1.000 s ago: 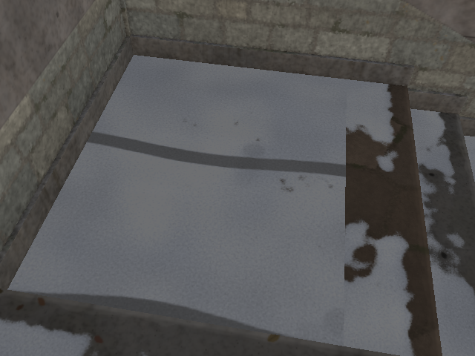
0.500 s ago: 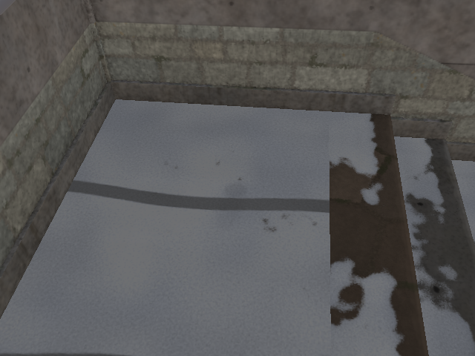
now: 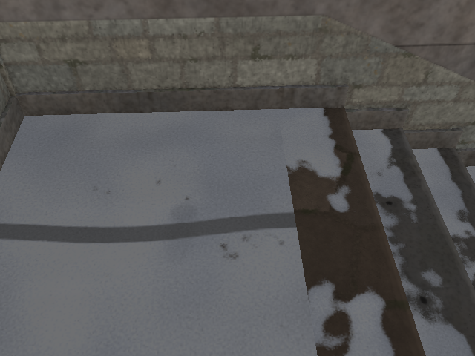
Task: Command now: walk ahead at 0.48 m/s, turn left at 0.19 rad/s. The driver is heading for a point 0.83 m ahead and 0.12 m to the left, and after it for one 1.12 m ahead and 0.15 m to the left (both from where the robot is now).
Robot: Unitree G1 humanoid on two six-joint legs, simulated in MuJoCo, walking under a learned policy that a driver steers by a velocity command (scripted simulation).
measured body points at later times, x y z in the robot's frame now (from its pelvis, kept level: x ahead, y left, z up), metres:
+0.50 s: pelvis +0.30 +0.03 -0.10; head +0.30 +0.04 +0.35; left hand +0.53 +0.26 -0.16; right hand +0.16 -0.20 -0.23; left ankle +0.05 +0.07 -0.70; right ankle +0.44 -0.05 -0.84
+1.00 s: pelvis +0.55 +0.16 -0.13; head +0.57 +0.18 +0.32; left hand +0.44 +0.38 -0.28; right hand +0.82 +0.02 -0.21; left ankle +0.58 +0.27 -0.86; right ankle +0.50 -0.03 -0.78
